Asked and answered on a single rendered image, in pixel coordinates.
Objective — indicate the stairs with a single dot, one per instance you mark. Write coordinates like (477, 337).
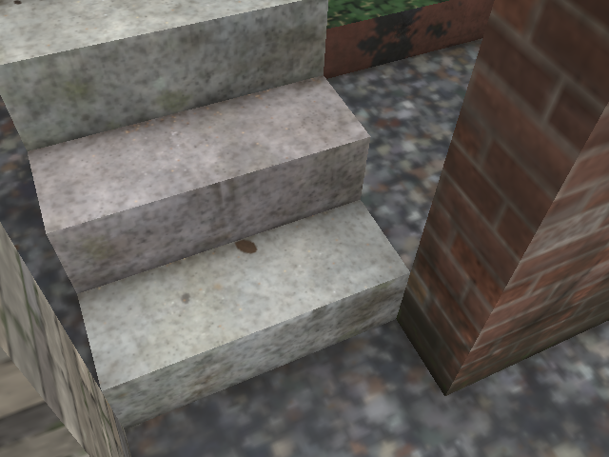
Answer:
(200, 182)

